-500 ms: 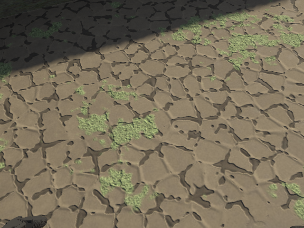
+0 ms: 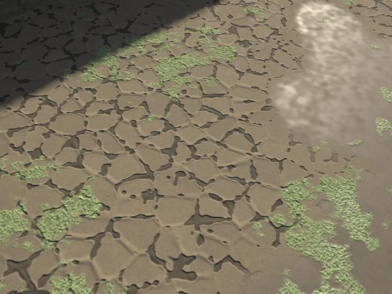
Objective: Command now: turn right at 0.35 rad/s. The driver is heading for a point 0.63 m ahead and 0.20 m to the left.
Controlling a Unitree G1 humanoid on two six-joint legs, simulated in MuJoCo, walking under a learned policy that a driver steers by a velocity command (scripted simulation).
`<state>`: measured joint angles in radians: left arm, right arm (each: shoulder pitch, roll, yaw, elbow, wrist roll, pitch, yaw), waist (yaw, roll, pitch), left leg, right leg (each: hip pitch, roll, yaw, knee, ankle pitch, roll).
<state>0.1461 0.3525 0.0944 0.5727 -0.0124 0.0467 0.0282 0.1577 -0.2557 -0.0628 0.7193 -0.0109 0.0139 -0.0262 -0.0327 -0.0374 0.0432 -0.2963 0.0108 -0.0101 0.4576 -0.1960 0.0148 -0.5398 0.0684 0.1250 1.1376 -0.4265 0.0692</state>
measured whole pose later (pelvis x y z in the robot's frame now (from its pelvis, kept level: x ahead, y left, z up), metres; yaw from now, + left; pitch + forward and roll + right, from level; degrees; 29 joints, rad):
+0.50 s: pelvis +0.05 -0.01 +0.00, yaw -3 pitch +2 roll +0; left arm 0.38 0.29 0.06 0.71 0.02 -0.04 -0.01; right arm 0.17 -0.31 -0.06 0.74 -0.02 -0.04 0.06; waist 0.05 -0.01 -0.04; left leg -0.43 0.04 0.04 0.66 -0.31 0.02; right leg -0.11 -0.01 0.08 0.35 -0.30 -0.02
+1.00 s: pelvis +0.34 +0.01 -0.02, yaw +2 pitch +3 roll +0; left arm -0.06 0.26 0.00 0.61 0.04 -0.05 -0.05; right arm 0.57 -0.23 -0.02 0.93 -0.01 -0.08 0.01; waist -0.12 -0.02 0.03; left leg 0.23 -0.02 -0.04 0.13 -0.39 0.04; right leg -0.64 -0.02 -0.03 0.57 -0.04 -0.05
